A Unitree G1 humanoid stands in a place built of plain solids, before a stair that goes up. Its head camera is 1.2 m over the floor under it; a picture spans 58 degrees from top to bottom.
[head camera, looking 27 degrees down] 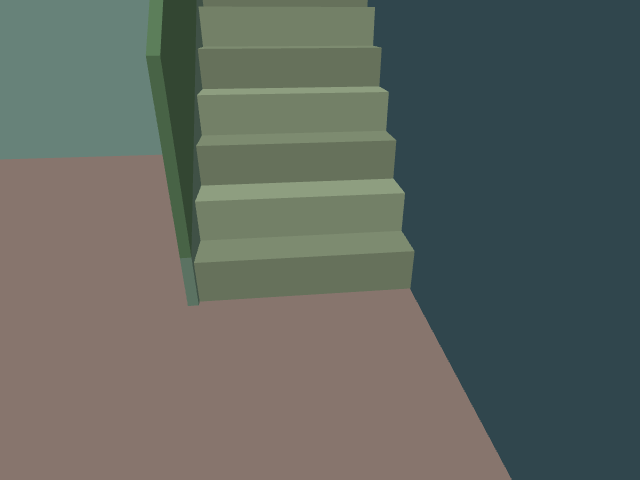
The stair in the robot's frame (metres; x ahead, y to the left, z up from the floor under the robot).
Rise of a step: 0.21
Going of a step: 0.22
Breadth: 1.04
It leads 6 degrees to the left of straight ahead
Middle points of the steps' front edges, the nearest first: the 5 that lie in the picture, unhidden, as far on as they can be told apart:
1.76 0.06 0.21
1.99 0.09 0.42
2.21 0.11 0.64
2.43 0.13 0.85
2.66 0.16 1.06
